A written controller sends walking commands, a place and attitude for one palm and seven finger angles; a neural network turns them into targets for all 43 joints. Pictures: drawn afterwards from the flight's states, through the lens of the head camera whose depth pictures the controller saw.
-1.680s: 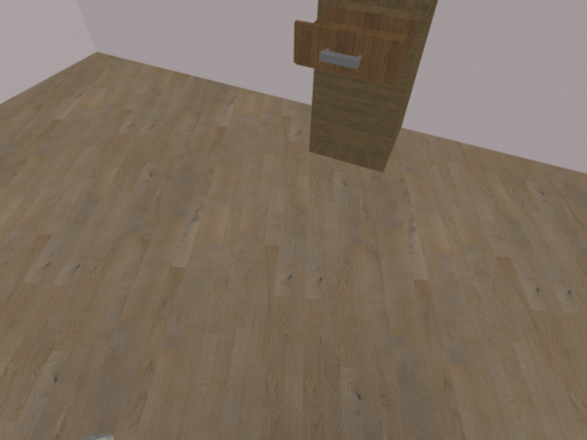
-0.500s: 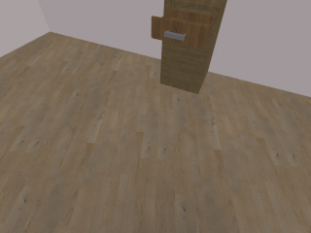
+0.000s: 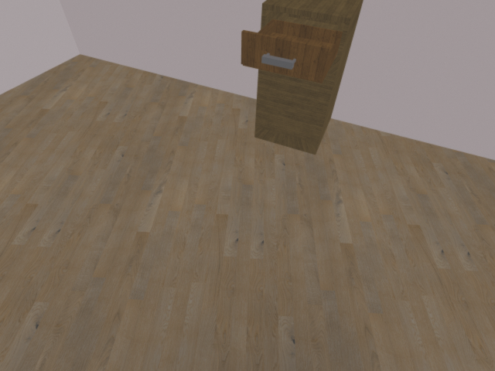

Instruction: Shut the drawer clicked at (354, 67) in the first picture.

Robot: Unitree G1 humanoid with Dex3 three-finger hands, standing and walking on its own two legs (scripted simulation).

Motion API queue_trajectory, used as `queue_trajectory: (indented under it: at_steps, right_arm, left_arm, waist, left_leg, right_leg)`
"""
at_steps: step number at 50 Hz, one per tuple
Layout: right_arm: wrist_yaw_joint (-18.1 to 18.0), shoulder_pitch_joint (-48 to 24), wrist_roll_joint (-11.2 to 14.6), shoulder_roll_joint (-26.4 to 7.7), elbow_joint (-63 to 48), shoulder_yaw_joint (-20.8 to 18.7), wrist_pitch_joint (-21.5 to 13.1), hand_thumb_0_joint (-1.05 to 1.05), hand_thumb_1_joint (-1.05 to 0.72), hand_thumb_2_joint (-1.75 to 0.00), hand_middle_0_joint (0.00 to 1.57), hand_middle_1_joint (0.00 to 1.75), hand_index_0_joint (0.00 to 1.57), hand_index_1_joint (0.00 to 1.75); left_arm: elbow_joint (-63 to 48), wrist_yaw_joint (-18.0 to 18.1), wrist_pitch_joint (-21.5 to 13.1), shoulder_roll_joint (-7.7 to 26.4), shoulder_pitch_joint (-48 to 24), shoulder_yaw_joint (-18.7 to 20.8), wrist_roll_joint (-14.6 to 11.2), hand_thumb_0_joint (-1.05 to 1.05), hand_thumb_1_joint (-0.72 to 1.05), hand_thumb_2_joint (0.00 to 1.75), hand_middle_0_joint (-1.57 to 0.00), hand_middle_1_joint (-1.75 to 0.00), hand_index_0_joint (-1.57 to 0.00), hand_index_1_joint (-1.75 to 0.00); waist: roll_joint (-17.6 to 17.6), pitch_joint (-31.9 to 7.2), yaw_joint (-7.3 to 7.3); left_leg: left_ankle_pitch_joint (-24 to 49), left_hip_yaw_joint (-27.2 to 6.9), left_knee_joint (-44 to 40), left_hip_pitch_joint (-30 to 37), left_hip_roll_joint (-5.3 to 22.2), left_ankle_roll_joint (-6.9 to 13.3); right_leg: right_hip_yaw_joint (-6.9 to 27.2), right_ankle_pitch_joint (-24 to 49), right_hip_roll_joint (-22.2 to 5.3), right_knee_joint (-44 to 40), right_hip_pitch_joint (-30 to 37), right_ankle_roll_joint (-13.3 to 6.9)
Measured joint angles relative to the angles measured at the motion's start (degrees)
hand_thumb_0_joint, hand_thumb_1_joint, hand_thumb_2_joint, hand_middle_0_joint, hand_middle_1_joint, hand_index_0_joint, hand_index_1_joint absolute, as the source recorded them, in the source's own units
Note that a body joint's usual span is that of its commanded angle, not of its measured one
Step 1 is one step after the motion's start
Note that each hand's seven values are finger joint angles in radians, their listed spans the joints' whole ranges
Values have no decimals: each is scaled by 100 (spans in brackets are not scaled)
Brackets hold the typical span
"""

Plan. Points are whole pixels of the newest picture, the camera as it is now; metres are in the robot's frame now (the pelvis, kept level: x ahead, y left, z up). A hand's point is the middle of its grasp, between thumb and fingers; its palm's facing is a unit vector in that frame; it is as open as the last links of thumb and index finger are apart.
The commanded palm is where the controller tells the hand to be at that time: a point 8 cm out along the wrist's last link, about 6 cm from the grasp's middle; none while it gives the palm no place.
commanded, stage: walk to a spot facing it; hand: left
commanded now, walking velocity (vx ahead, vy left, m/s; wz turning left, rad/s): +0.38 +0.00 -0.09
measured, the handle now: (279, 59) +1.28 -0.04 -0.07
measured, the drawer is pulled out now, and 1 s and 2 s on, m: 0.30 0.30 0.30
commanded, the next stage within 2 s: turn to face it in 1.32 s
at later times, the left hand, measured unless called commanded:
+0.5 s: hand (180, 308) +0.28 +0.17 -0.19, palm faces -0.09 -0.97 -0.22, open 7.3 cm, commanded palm none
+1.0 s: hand (184, 297) +0.31 +0.16 -0.20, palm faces +0.08 -0.99 -0.13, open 7.4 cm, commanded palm none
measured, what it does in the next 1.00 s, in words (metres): walks ahead: right foot, then left foot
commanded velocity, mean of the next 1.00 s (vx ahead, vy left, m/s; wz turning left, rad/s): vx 0.38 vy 0.00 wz -0.03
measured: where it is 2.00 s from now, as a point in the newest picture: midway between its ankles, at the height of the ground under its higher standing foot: (267, 278)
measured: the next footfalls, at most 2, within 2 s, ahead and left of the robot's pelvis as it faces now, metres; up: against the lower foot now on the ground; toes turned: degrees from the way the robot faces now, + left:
right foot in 0.48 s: +0.31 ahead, -0.12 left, +0.00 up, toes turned -12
left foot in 0.96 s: +0.48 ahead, +0.10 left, +0.00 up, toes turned +7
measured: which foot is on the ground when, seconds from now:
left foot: down 0.00-0.48, up 0.50-0.94, down 0.96-1.00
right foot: down 0.00-0.14, up 0.16-0.46, down 0.48-0.98, up 1.00-1.00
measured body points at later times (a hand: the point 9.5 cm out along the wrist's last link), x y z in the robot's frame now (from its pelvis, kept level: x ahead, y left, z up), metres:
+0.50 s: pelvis +0.17 -0.02 -0.03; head +0.21 -0.03 +0.42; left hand +0.29 +0.22 -0.17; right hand -0.02 -0.19 -0.16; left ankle -0.02 +0.13 -0.73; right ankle +0.27 -0.11 -0.74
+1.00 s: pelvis +0.37 +0.00 -0.01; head +0.39 +0.03 +0.43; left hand +0.31 +0.22 -0.18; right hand +0.49 -0.23 -0.13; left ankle +0.44 +0.09 -0.74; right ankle +0.28 -0.11 -0.72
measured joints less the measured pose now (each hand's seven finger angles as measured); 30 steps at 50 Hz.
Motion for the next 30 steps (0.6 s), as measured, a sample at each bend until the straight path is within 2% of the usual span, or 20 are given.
queue_trajectory:
  at_steps: [4, 7, 11, 14, 16, 18, 22, 24, 25, 27, 28, 30]
  right_arm:
    - [29, 383, -11, 180, -39, -36, -21, 0, -91, -90, 20, 30, 20, 30]
    - [24, 623, 3, 379, -16, -55, -117, 0, -91, -90, 20, 30, 20, 29]
    - [-63, 1015, -29, 662, -53, -75, -386, 0, -91, -90, 20, 30, 20, 30]
    - [-124, 1378, -24, 887, 64, -54, -462, 0, -91, -90, 20, 30, 20, 29]
    - [-152, 1604, -17, 997, 193, -46, -477, 0, -91, -90, 20, 30, 20, 30]
    - [-165, 1794, -19, 1077, 323, -38, -472, 0, -91, -90, 20, 30, 20, 30]
    - [-143, 2061, -5, 1113, 571, -62, -409, 0, -91, -90, 20, 30, 20, 30]
    - [-119, 2184, 21, 1103, 691, -92, -355, 0, -91, -90, 20, 30, 20, 30]
    - [-94, 2203, 52, 1109, 735, -105, -315, 0, -91, -90, 20, 30, 20, 30]
    - [-62, 1995, 96, 1059, 719, -154, -194, 0, -91, -90, 20, 30, 20, 30]
    - [-48, 1844, 93, 1018, 664, -194, -152, 0, -91, -90, 20, 30, 20, 30]
    - [-35, 1492, 41, 923, 470, -262, -113, 1, -91, -90, 20, 30, 20, 30]
  left_arm:
    - [-35, -46, -42, -231, 412, 63, -1, 0, 90, 90, -20, -30, -20, -30]
    - [42, -51, -62, -371, 743, 122, -4, 0, 90, 90, -20, -30, -20, -30]
    - [221, -63, 42, -531, 893, 159, 25, 0, 91, 90, -20, -30, -20, -30]
    - [147, -116, 32, -568, 697, 210, 31, 1, 91, 90, -20, -30, -20, -30]
    - [16, -153, 25, -596, 478, 226, 33, 1, 91, 90, -20, -30, -20, -30]
    - [-124, -146, 16, -597, 210, 247, 38, 1, 92, 90, -20, -30, -20, -30]
    - [-414, -165, -98, -521, -294, 279, 3, 1, 93, 90, -20, -30, -20, -30]
    - [-559, -158, -247, -471, -425, 293, 20, 1, 93, 90, -20, -30, -20, -30]
    - [-616, -135, -351, -435, -465, 313, 37, 1, 93, 90, -20, -30, -20, -30]
    - [-654, -71, -461, -430, -519, 350, -4, 0, 92, 90, -20, -30, -20, -30]
    - [-647, -43, -457, -439, -503, 350, -20, 0, 92, 90, -20, -30, -20, -30]
    - [-573, 21, -422, -486, -411, 329, -15, 0, 92, 90, -20, -30, -20, -30]
  waist:
    - [44, -78, 5]
    - [-110, -64, 24]
    - [-198, 26, -92]
    - [-213, 168, -157]
    - [-181, 267, -175]
    - [-134, 383, -211]
    - [19, 607, -293]
    - [56, 642, -279]
    - [19, 638, -251]
    - [36, 684, -254]
    - [40, 669, -265]
    - [43, 579, -291]
  left_leg:
    - [-521, 27, 612, -195, 89, 113]
    - [-458, 199, 614, -42, 34, 64]
    - [-627, 428, 312, 336, -4, 120]
    - [-516, 487, -191, 720, 8, 115]
    - [-455, 526, -525, 980, 27, 79]
    - [-433, 556, -801, 1232, 53, 23]
    - [-684, 627, -895, 1658, 180, -130]
    - [-1074, 635, -211, 1606, 281, -136]
    - [-1250, 629, 644, 1309, 331, -61]
    - [-1230, 269, 2906, 368, 339, 137]
    - [-1027, 165, 3759, -101, 335, 204]
    - [-557, 128, 4593, -934, 401, 246]
  right_leg:
    - [-44, -295, 55, 267, -20, -10]
    - [65, -581, -33, 561, -21, 16]
    - [-118, -1007, -94, 2711, -901, -132]
    - [-373, -746, -243, 3482, -1621, -112]
    - [-511, -442, -366, 3384, -1999, -96]
    - [-635, -140, -445, 2830, -2215, -108]
    - [-857, 293, -348, 1464, -2127, -285]
    - [-942, 498, -245, 953, -1768, -400]
    - [-971, 819, -270, 968, -1709, -450]
    - [-1045, 518, -246, 1365, -1664, -476]
    - [-1073, 342, -216, 1360, -1546, -472]
    - [-1106, 231, -149, 1104, -1265, -441]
